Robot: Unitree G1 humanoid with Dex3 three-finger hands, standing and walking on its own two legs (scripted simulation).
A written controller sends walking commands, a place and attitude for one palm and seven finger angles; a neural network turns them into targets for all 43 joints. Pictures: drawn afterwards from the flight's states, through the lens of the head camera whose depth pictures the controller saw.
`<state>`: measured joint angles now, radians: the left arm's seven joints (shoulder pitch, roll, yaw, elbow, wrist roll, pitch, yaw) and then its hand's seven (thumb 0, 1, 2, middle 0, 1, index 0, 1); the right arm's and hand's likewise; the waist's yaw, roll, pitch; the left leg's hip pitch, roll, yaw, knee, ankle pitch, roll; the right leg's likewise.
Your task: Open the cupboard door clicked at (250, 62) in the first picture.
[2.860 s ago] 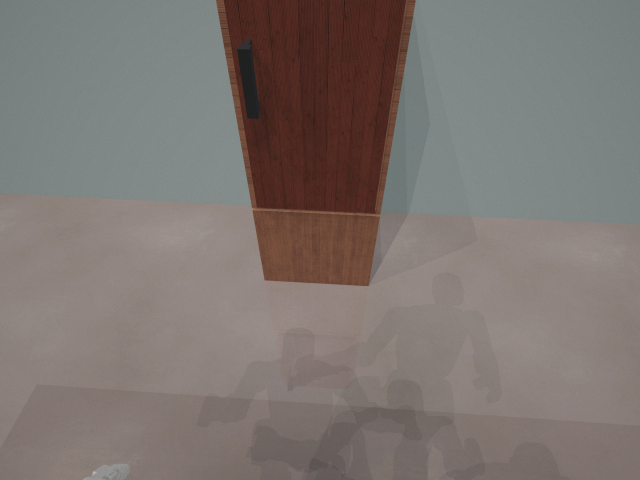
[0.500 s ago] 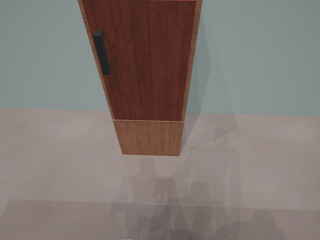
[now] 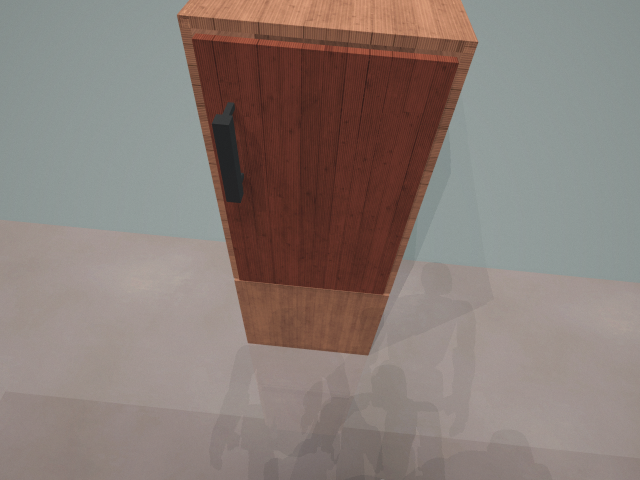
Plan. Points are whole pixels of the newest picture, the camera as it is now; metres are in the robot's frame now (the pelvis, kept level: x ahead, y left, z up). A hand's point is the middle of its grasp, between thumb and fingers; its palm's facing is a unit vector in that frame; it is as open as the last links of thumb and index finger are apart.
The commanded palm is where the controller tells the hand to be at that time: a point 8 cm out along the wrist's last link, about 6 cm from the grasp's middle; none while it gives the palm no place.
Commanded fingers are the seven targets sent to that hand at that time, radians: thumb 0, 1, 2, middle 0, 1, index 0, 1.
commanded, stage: come to a stop and stand still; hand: left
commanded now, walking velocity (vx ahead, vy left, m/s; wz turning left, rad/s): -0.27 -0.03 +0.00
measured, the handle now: (232, 154) +0.58 +0.19 +0.07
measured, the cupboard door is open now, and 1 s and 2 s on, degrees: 0 0 0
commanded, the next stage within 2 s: look again from close up in 1.36 s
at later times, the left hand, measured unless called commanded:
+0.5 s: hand out of the picture +0.05 +0.18 -0.17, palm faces +0.08 -0.97 -0.22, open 7.3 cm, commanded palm none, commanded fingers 0.00 0.90 0.90 -0.20 -0.30 -0.20 -0.30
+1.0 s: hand out of the picture -0.06 +0.17 -0.18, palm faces +0.03 -0.99 -0.17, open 7.4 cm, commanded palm none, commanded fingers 0.00 0.90 0.90 -0.20 -0.30 -0.20 -0.30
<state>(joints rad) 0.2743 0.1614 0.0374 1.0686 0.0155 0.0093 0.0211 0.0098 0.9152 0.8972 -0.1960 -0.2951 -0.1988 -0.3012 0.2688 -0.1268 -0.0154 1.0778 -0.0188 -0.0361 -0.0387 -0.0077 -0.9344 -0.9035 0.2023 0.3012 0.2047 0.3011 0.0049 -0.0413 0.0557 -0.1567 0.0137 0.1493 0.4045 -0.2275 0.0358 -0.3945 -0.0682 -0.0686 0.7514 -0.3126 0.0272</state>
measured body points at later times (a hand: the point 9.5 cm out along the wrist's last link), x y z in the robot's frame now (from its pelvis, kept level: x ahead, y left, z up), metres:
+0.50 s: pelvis -0.02 -0.01 -0.01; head +0.00 -0.01 +0.44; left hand +0.04 +0.23 -0.16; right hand +0.06 -0.25 -0.16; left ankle -0.05 +0.12 -0.73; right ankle +0.06 -0.12 -0.74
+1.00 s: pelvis -0.05 +0.01 +0.00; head -0.05 +0.01 +0.45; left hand -0.06 +0.22 -0.16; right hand -0.06 -0.20 -0.16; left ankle -0.05 +0.12 -0.74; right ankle -0.04 -0.11 -0.74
